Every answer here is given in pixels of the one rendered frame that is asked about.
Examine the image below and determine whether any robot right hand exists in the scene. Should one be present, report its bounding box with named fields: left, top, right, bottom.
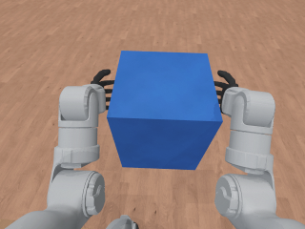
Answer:
left=213, top=70, right=238, bottom=114

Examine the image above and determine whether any carton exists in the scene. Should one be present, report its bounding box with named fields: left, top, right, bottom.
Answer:
left=107, top=51, right=223, bottom=170

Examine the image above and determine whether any robot left upper arm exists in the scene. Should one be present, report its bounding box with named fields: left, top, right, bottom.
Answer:
left=5, top=170, right=106, bottom=229

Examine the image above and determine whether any robot left thigh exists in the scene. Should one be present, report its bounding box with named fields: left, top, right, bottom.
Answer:
left=106, top=218, right=136, bottom=229

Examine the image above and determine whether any robot left forearm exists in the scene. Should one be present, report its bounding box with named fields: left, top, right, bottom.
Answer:
left=47, top=84, right=107, bottom=205

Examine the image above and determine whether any robot right upper arm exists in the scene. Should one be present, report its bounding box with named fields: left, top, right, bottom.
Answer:
left=214, top=173, right=305, bottom=229

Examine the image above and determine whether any robot right forearm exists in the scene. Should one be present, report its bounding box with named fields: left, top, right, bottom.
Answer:
left=221, top=87, right=276, bottom=209

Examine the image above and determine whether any robot left hand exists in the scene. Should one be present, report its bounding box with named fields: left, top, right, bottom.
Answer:
left=91, top=69, right=115, bottom=110

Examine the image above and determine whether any robot left shin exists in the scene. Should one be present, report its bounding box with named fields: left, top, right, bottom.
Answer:
left=120, top=215, right=131, bottom=219

